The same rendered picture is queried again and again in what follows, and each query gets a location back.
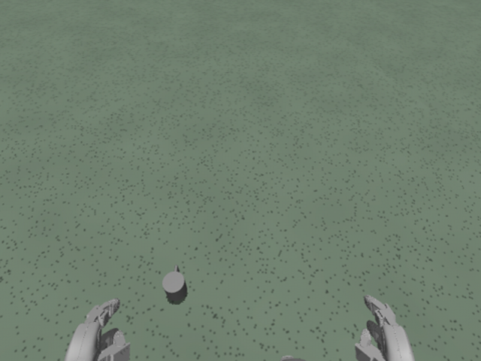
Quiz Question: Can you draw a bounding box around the mug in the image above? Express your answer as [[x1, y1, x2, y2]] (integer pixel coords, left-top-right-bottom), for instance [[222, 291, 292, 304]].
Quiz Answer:
[[162, 265, 187, 301]]

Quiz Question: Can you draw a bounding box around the left robot hand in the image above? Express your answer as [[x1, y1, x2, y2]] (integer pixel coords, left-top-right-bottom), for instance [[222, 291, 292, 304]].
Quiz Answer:
[[64, 299, 130, 361]]

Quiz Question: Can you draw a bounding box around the right robot hand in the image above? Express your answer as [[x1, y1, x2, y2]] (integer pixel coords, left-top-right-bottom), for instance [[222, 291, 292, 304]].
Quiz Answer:
[[355, 295, 415, 361]]

